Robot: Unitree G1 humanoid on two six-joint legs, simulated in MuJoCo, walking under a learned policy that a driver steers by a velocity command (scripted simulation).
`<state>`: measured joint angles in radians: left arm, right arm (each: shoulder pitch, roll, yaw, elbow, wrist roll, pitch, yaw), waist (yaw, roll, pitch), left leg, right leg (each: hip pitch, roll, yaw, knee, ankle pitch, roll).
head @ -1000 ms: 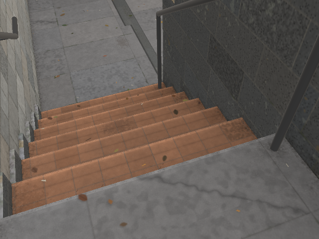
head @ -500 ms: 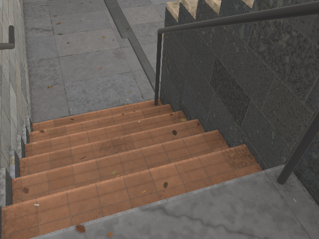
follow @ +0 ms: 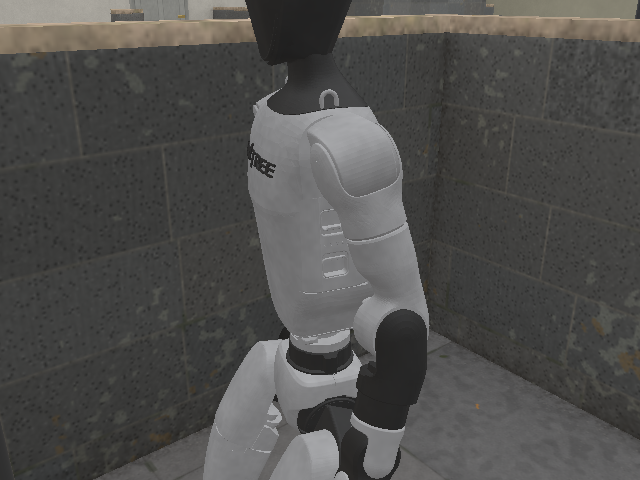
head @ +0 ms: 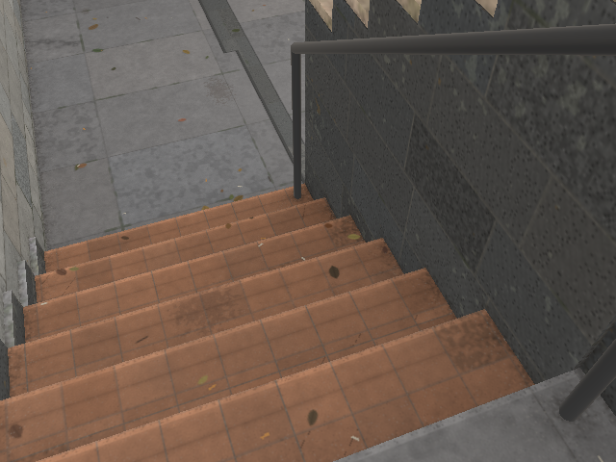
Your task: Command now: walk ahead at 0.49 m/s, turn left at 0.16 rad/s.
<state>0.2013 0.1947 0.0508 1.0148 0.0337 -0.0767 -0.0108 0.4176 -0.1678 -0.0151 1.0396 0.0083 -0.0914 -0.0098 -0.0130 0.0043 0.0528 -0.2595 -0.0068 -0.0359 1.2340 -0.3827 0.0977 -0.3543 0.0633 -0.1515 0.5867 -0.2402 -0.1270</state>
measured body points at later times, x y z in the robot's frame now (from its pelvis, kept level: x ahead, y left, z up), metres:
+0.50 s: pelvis +0.24 +0.02 +0.00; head +0.25 +0.02 +0.45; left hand +0.29 +0.28 -0.13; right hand +0.32 -0.24 -0.14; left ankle +0.25 +0.05 -0.72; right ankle +0.21 -0.13 -0.62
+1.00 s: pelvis +0.47 +0.01 -0.06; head +0.46 +0.01 +0.39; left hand +0.52 +0.33 -0.14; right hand +0.57 -0.26 -0.18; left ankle +0.25 +0.05 -0.72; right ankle +0.66 -0.04 -0.78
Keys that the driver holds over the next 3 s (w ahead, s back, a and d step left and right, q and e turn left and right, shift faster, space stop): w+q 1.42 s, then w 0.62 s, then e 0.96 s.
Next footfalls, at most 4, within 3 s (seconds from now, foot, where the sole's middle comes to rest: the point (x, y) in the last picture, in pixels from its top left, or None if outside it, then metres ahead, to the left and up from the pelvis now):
0.38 left None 0.29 0.05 -0.76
1.06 right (329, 406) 0.67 -0.03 -0.94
1.60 left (224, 408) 0.67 0.23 -0.94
1.92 right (238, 361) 0.89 0.23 -1.13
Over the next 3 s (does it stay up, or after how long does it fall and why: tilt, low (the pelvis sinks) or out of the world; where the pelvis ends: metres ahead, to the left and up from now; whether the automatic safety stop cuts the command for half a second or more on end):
stays up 1.03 0.33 -0.56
